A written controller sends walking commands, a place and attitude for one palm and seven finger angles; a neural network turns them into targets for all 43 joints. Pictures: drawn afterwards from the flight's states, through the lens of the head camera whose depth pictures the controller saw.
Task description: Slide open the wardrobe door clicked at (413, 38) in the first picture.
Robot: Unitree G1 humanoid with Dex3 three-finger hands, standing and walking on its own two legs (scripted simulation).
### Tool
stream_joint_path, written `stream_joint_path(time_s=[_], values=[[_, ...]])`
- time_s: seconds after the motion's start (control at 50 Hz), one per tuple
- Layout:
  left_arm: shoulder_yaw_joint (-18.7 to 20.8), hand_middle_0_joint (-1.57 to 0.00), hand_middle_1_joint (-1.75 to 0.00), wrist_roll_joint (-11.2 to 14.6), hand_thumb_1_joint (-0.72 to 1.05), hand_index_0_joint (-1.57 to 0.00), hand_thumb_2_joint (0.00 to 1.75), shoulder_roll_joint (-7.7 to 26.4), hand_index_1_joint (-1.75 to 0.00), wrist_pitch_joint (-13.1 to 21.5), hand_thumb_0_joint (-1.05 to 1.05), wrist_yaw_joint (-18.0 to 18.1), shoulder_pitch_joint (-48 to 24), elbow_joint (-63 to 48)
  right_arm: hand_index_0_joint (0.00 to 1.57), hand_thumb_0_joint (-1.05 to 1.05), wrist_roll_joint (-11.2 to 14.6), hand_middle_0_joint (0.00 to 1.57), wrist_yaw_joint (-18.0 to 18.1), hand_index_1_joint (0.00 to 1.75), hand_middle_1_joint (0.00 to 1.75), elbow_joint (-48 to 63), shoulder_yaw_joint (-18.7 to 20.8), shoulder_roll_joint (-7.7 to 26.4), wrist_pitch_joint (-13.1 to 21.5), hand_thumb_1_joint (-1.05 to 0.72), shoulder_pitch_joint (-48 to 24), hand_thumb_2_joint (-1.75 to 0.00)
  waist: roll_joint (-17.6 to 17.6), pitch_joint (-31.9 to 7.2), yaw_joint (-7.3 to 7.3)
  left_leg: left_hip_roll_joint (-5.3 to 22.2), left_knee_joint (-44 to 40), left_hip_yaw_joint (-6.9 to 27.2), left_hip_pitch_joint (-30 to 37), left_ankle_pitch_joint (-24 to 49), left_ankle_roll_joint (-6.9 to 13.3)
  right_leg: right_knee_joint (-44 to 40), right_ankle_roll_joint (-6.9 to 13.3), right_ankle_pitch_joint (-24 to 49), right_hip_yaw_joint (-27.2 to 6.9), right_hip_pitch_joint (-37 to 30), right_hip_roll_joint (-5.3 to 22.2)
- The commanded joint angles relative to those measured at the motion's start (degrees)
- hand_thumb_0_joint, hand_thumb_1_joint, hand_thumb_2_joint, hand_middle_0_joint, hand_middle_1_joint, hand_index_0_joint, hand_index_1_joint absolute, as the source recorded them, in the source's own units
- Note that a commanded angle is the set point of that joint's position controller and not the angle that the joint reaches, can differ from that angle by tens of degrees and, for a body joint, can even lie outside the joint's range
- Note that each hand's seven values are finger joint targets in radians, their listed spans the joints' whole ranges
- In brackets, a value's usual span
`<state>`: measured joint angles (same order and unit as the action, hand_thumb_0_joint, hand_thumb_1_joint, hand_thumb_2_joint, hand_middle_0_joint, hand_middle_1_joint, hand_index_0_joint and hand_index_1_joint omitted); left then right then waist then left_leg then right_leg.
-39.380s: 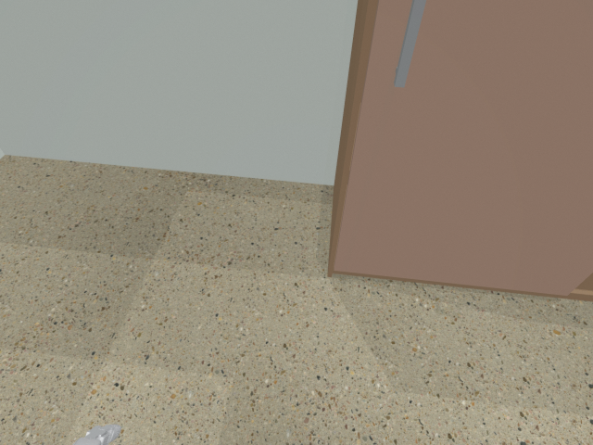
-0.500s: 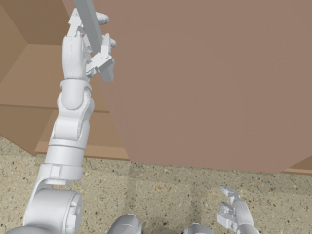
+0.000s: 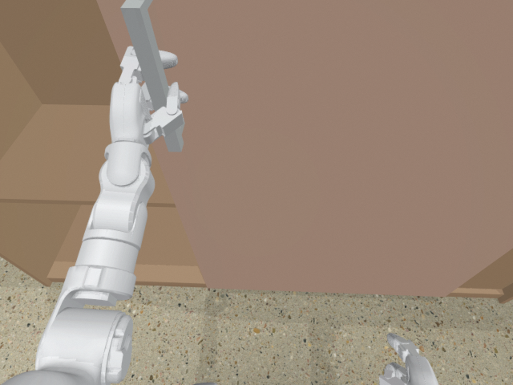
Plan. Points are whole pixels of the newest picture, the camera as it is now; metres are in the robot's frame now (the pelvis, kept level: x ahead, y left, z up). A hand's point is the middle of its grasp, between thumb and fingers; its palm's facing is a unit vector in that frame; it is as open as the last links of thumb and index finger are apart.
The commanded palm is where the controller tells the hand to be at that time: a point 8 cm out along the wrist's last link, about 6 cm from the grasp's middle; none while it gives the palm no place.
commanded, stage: stop walking and hold the door there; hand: left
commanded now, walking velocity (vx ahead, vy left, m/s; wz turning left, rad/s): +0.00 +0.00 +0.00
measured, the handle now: (162, 80) +0.48 +0.17 +0.22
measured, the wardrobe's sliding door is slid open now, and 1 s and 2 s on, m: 0.65 0.65 0.65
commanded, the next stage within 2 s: loosen the grip on the handle in 0.46 s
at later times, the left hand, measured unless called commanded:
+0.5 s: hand (177, 113) +0.42 +0.14 +0.20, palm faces +0.15 -0.98 -0.11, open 6.3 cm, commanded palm +0.40 +0.16 +0.17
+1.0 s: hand (174, 109) +0.43 +0.15 +0.20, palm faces +0.18 -0.98 -0.12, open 13.5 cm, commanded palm +0.40 +0.19 +0.20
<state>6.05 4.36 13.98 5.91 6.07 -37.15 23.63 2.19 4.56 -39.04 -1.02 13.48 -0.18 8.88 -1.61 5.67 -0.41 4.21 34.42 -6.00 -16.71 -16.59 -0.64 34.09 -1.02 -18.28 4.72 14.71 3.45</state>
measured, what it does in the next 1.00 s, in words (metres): stands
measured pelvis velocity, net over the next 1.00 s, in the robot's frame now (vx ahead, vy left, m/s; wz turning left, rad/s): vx -0.02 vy -0.02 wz -0.02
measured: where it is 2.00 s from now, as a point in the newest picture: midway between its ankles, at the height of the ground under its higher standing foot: outside the picture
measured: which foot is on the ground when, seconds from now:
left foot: down 0.00-1.00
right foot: down 0.00-1.00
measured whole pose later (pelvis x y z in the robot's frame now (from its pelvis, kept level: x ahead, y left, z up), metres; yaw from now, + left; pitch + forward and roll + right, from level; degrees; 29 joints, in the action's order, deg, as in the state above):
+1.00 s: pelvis -0.02 -0.02 +0.00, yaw -1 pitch +2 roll +1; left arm 11.7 1.4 18.5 14.8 4.1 -44.4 46.1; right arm 2.7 1.2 -43.6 0.3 15.3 8.9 19.2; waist 0.7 -0.3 2.3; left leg 4.8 29.1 -6.2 -19.0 -11.6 -1.1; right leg 31.5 0.7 -14.5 4.0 18.8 2.0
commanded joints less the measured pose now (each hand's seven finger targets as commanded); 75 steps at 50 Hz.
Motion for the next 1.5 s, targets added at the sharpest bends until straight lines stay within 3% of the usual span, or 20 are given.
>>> stream_joint_path(time_s=[0.0,0.06,0.18,0.52,0.54,0.56,0.58,0.6,0.62,0.64,0.68,0.76,0.82,0.92,0.94,1.06,1.2,1.22,1.3,1.48], values=[[-5.5,-0.45,-1.40,-1.2,0.90,-0.45,0.90,2.7,-1.40,3.6,0.00,-2.2,-18.9,-10.0,0.20,0.00,-0.7,0.20,0.7,0.30,0.30,7.2,2.4,6.7,2.0,-0.90,-2.7,-0.90,-1.3,-23.8,0.75,8.0,-5.4,5.4,13.4,30.7,2.7,-0.9,-0.5,26.3,-2.8,-3.8,3.1],[-6.2,-0.45,-1.40,-1.4,0.90,-0.45,0.90,1.2,-1.40,4.2,0.00,-2.2,-18.5,-8.0,0.20,0.00,-0.5,0.20,0.0,0.30,0.30,7.9,2.5,7.2,1.4,-0.90,-2.5,-0.90,-3.8,-21.0,0.06,10.8,-7.0,7.3,8.7,27.3,4.7,-0.2,-0.2,12.0,-2.4,-3.9,0.4],[-4.7,-0.45,-1.40,-1.3,0.90,-0.45,0.90,3.6,-1.40,3.8,0.00,-1.5,-18.9,-2.5,0.20,0.00,-0.2,0.20,0.6,0.30,0.30,7.3,2.7,7.0,0.7,-0.90,-0.6,-0.90,4.3,-21.3,0.69,5.2,-3.6,1.9,7.3,13.9,1.0,-5.8,1.2,19.8,-6.5,-3.5,4.8],[-8.1,-0.45,-1.40,-0.9,0.90,-0.45,0.90,0.0,-1.40,4.6,0.00,-1.7,-21.7,1.9,0.20,0.00,-0.3,0.20,1.3,0.30,0.30,5.2,2.6,7.3,0.9,-0.90,0.5,-0.90,0.9,-20.2,0.66,7.2,-6.9,3.5,7.7,17.4,2.2,-3.9,0.3,17.1,-4.3,-2.3,2.7],[27.5,-0.45,-1.40,-8.0,0.90,-0.45,0.90,47.7,-1.40,6.9,0.00,-0.6,-65.0,-2.0,0.20,0.00,-1.7,0.20,-0.3,0.30,0.30,4.9,8.0,10.1,5.0,-0.90,4.5,-0.90,16.4,-14.3,-1.99,5.1,-4.4,0.8,6.7,15.4,4.5,-12.7,0.8,24.1,-10.2,0.9,1.0],[9.8,-0.45,-1.40,-8.6,0.78,-0.45,0.84,19.4,-1.40,1.0,0.00,-3.1,-52.7,19.8,0.20,0.00,-1.5,0.20,-1.0,0.30,0.30,3.8,4.0,7.3,8.9,-0.90,4.7,-0.90,19.8,-30.7,7.33,-2.8,-11.3,4.0,5.5,26.0,3.3,-2.2,4.2,35.1,-3.0,-7.0,-4.1],[12.6,-0.45,-1.40,-4.6,0.66,-0.45,0.78,13.7,-1.40,0.0,0.00,-2.9,-39.6,19.3,0.20,0.00,0.8,0.20,-0.9,0.30,0.30,1.9,5.4,8.3,8.8,-0.90,7.5,-0.90,16.4,-27.4,4.08,-1.5,-7.2,3.2,7.5,29.2,2.2,-2.1,3.2,32.6,-0.8,-2.1,-3.1],[5.3,-0.45,-1.40,-2.7,0.54,-0.45,0.73,4.5,-1.40,0.0,0.00,-4.8,-31.1,16.5,0.20,0.00,0.8,0.20,-1.6,0.30,0.30,2.9,5.6,8.9,8.9,-0.90,8.5,-0.90,8.7,-29.6,2.46,-1.0,-6.5,4.2,11.3,32.6,0.0,-2.2,3.0,27.8,-0.5,-1.0,-2.3],[10.4,-0.45,-1.40,0.6,0.42,-0.45,0.67,8.6,-1.40,2.3,0.00,-4.8,-34.7,11.4,0.20,0.00,0.5,0.20,-1.7,0.30,0.30,1.8,4.9,9.4,8.6,-0.90,7.7,-0.90,-5.3,-33.6,0.88,-1.2,-6.4,2.8,18.5,31.9,-0.6,-4.8,2.5,24.2,-2.2,-0.1,-2.0],[11.4,-0.45,-1.40,1.2,0.30,-0.45,0.61,11.3,-1.40,4.2,0.00,-4.4,-36.4,5.9,0.20,0.00,-0.8,0.20,-1.9,0.30,0.30,2.7,4.9,8.9,9.5,-0.90,6.6,-0.90,-11.7,-35.2,0.03,-1.4,-6.1,3.3,20.9,29.5,-1.3,-5.7,3.1,21.2,-2.6,-0.1,-2.0],[4.4,-0.45,-1.40,-1.4,0.05,-0.45,0.49,5.7,-1.40,8.4,0.00,-2.7,-37.8,3.1,0.20,0.00,-1.0,0.20,-3.2,0.30,0.30,3.5,4.1,7.2,11.1,-0.90,6.0,-0.90,-9.4,-30.1,1.93,-1.3,-6.4,3.2,17.9,21.6,-0.2,-6.7,3.3,16.2,-2.3,3.5,-3.0],[4.5,-0.44,-1.38,-5.8,-0.43,-0.44,0.26,9.8,-1.38,11.7,0.00,0.5,-30.5,8.5,0.20,0.00,-0.2,0.20,-4.3,0.30,0.30,4.7,4.3,8.6,11.4,-0.90,5.7,-0.90,7.0,-17.5,3.35,-1.5,-9.5,3.2,4.5,2.6,2.0,-9.0,2.2,4.4,-2.5,5.2,-3.2],[2.8,-0.40,-1.33,-5.7,-0.55,-0.40,0.20,10.8,-1.33,12.3,0.00,-0.2,-35.7,8.7,0.20,0.00,0.3,0.20,-3.8,0.30,0.30,4.9,3.8,8.8,12.0,-0.90,5.0,-0.90,4.2,-17.8,3.83,-2.5,-10.1,2.6,3.7,-4.1,2.5,-10.4,2.1,-1.0,-4.5,5.2,-2.7],[1.7,-0.33,-1.25,-3.2,-0.55,-0.33,0.20,9.7,-1.25,12.1,0.00,-3.0,-36.9,9.6,0.20,0.00,0.6,0.20,-3.1,0.30,0.30,3.6,3.9,9.1,12.8,-0.90,6.5,-0.90,1.7,-21.2,4.00,-2.9,-9.3,2.9,5.9,-1.0,2.6,-10.5,2.4,2.3,-4.8,3.8,-2.9],[11.1,-0.32,-1.23,-3.5,-0.55,-0.32,0.20,22.1,-1.23,12.1,0.00,-2.8,-37.9,11.7,0.20,0.00,0.5,0.20,-2.4,0.30,0.30,2.4,4.2,10.4,12.3,-0.90,7.7,-0.90,4.8,-21.2,2.95,-2.8,-9.0,2.7,3.9,0.0,2.8,-11.3,2.1,2.4,-5.6,1.5,-2.7],[7.2,-0.25,-1.15,-0.3,-0.55,-0.25,0.20,14.7,-1.15,11.6,0.00,-5.7,-33.6,7.6,0.20,0.00,0.5,0.20,-2.4,0.30,0.30,3.0,4.1,9.3,11.6,-0.90,7.7,-0.90,2.9,-24.7,2.47,-3.6,-8.5,2.0,6.5,9.7,3.0,-9.9,2.0,14.8,-4.7,-2.3,-3.1],[11.2,-0.25,-1.15,-0.1,-0.55,-0.25,0.20,17.7,-1.15,11.0,0.00,-5.2,-29.8,3.2,0.20,0.00,0.0,0.20,-2.4,0.30,0.30,3.3,4.2,9.3,10.5,-0.90,7.8,-0.90,4.0,-23.9,1.72,-3.7,-7.8,1.8,6.7,14.2,3.2,-8.9,1.5,20.7,-3.9,-3.4,-3.1],[10.9,-0.25,-1.15,-0.8,-0.55,-0.25,0.20,17.9,-1.15,10.6,0.00,-4.9,-30.6,7.9,0.20,0.00,-0.2,0.20,-2.4,0.30,0.30,2.4,4.0,9.5,10.1,-0.90,8.8,-0.90,5.7,-21.4,3.25,-3.7,-7.4,1.9,5.3,13.2,3.2,-8.9,1.2,20.2,-3.9,-1.3,-3.1],[15.5,-0.25,-1.15,-1.6,-0.55,-0.25,0.20,23.2,-1.15,10.9,0.00,-5.2,-27.8,5.6,0.20,0.00,-0.3,0.20,-2.2,0.30,0.30,3.8,4.0,9.2,8.7,-0.90,8.0,-0.90,3.1,-24.3,0.86,-3.9,-7.3,1.6,4.9,14.5,3.1,-7.7,1.5,21.5,-4.2,-4.3,-2.8],[14.1,-0.25,-1.15,0.0,-0.55,-0.25,0.20,22.2,-1.15,10.9,0.00,-8.7,-28.0,3.1,0.20,0.00,0.2,0.20,-1.6,0.30,0.30,6.0,3.5,8.9,7.6,-0.90,7.1,-0.90,0.9,-24.6,1.59,-3.4,-6.7,2.1,6.5,15.1,2.8,-7.4,1.7,20.7,-3.7,-2.2,-3.3]])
